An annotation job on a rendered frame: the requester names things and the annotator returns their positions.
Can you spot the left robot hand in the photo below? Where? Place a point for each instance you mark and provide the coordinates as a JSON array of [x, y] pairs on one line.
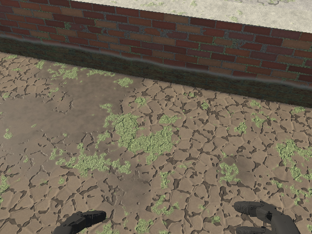
[[78, 221]]

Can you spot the right robot hand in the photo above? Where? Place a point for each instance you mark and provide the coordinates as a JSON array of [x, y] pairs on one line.
[[280, 223]]

